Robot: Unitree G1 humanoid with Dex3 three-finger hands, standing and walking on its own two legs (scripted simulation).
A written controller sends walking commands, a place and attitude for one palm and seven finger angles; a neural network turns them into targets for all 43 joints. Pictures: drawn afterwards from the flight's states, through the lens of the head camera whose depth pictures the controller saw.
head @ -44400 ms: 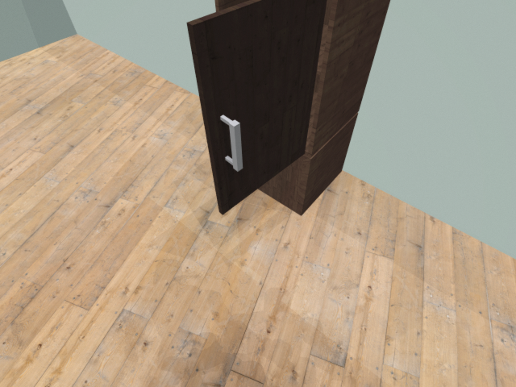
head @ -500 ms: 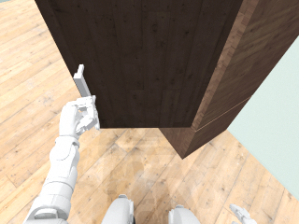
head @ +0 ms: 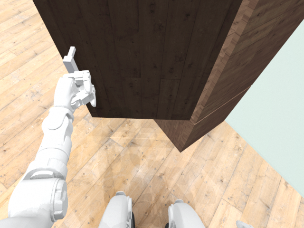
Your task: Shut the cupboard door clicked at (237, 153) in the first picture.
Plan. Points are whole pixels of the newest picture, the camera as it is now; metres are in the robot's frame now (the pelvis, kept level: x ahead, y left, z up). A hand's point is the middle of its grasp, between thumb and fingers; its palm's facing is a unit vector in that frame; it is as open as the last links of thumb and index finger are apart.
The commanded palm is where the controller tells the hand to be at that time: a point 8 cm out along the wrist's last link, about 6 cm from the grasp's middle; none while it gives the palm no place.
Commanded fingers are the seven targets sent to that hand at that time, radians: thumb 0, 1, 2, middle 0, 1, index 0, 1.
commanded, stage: push the door shut along its arc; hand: left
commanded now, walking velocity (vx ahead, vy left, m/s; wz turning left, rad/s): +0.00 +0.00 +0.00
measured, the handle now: (79, 74) +0.51 +0.21 +0.06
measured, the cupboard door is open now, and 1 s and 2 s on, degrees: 53 41 31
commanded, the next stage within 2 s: pull the fist back off the door in 1.34 s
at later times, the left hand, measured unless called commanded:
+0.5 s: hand (98, 78) +0.50 +0.15 +0.07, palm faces -0.20 -0.98 -0.04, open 3.1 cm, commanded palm +0.50 +0.19 +0.06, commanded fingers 0.00 0.90 0.90 -1.30 -1.50 -1.30 -1.50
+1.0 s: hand (114, 60) +0.55 +0.11 +0.07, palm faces -0.32 -0.95 -0.02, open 3.1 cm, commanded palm +0.56 +0.14 +0.06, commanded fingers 0.00 0.90 0.90 -1.30 -1.50 -1.30 -1.50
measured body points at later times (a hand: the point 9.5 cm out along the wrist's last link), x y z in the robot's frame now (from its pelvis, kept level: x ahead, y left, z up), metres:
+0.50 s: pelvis -0.01 +0.00 -0.02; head +0.12 +0.02 +0.42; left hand +0.50 +0.21 +0.07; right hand +0.02 -0.27 -0.13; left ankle +0.07 +0.11 -0.63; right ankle +0.01 -0.11 -0.63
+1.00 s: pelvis -0.01 +0.01 -0.03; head +0.16 +0.03 +0.39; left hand +0.57 +0.17 +0.08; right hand -0.02 -0.25 -0.14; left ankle +0.07 +0.11 -0.63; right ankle +0.01 -0.11 -0.63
